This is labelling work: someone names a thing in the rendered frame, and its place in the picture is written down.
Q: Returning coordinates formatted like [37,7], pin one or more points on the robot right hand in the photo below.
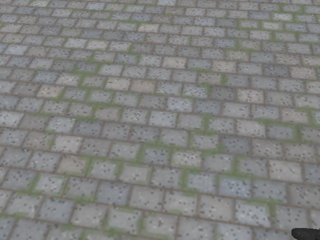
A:
[306,233]

